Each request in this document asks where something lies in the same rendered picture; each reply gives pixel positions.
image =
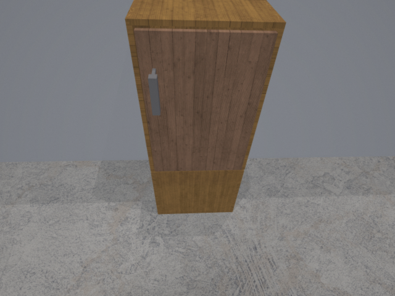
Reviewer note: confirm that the handle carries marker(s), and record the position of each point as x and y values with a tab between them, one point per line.
154	92

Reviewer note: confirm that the cupboard door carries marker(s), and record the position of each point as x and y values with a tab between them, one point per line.
210	85

